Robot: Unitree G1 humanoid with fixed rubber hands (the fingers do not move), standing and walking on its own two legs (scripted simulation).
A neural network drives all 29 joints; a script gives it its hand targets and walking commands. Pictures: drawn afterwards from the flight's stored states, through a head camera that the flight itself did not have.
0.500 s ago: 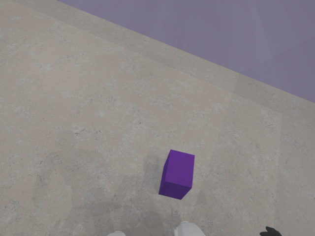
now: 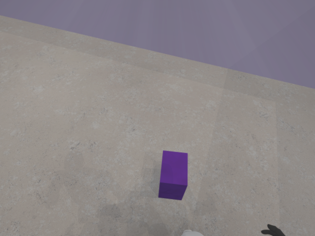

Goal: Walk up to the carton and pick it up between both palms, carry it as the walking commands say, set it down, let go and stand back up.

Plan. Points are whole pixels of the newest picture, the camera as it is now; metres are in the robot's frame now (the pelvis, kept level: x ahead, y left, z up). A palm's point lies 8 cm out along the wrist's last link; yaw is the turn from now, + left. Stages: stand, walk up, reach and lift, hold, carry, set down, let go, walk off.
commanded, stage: walk up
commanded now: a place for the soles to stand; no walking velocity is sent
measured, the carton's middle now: (172, 176) +0.53 -0.10 -0.62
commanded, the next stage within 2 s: none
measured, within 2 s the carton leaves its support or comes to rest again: neither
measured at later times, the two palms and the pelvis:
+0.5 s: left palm out of the picture +0.09 +0.32 -0.10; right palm out of the picture +0.13 -0.33 -0.08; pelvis +0.02 -0.01 +0.00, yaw -3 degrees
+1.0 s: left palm out of the picture +0.10 +0.32 -0.09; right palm out of the picture +0.12 -0.33 -0.08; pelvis +0.01 +0.00 +0.00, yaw -4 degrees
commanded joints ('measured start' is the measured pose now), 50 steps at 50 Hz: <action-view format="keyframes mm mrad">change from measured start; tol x16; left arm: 1 99 203 80 -5 47 -29 0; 50 4 162 16 -4 20 -32 12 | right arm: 1 -50 -216 -77 -49 -7 -10 -1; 50 -151 -248 -58 -8 5 -17 0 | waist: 1 -7 -24 -91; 9 -44 -142 -103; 13 -43 184 -107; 23 -26 -125 -152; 50 -20 58 -161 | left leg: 1 -20 71 -48 -74 -117 44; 4 -148 -41 -115 145 -253 -2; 10 146 -87 -55 -157 0 10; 14 193 291 -351 -394 -38 174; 20 107 68 -45 -64 160 53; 22 40 -52 -43 25 -88 9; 24 11 -68 -74 -21 -169 5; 28 273 96 -152 -211 213 66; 50 162 133 -98 -195 -8 88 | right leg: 1 91 -47 106 -222 85 -72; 3 97 -195 521 -426 5 -185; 5 83 -206 545 -464 -101 -195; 10 4 -118 323 -312 237 -141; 16 -11 -6 -15 -4 -46 -27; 21 140 -118 290 -241 425 -148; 24 136 -172 434 -319 353 -206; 31 3 -4 38 -87 291 -44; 40 6 -129 345 -319 322 -172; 50 7 -15 89 -162 270 -64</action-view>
